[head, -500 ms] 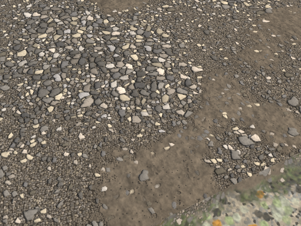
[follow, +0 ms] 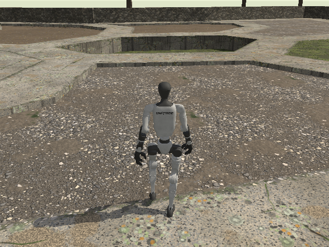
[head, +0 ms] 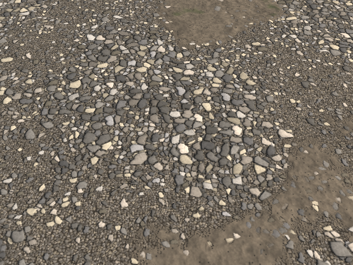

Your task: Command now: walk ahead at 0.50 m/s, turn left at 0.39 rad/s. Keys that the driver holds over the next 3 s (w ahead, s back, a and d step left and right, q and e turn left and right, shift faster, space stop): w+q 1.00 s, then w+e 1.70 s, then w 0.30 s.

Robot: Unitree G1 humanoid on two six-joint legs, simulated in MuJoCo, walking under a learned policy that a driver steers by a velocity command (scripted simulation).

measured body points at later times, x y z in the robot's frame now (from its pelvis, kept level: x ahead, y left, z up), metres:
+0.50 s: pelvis +0.26 +0.05 -0.02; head +0.28 +0.06 +0.43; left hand +0.41 +0.34 -0.11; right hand +0.28 -0.23 -0.16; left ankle +0.11 +0.10 -0.74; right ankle +0.46 -0.05 -0.73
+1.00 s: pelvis +0.53 +0.12 -0.14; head +0.56 +0.16 +0.30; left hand +0.35 +0.32 -0.29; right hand +0.84 +0.06 -0.24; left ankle +0.61 +0.27 -0.85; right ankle +0.47 -0.03 -0.87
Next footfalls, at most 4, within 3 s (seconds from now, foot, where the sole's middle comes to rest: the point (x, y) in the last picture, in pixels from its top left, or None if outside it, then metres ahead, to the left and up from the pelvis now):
0.16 left None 0.15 0.11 -0.78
0.62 right None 0.51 -0.01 -0.91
1.06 left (121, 243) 0.64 0.29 -0.91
1.66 right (123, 184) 0.93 0.32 -0.91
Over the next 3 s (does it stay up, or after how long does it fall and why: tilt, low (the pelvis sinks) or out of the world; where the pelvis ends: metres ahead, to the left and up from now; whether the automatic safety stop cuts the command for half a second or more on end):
stays up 1.46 0.35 -0.13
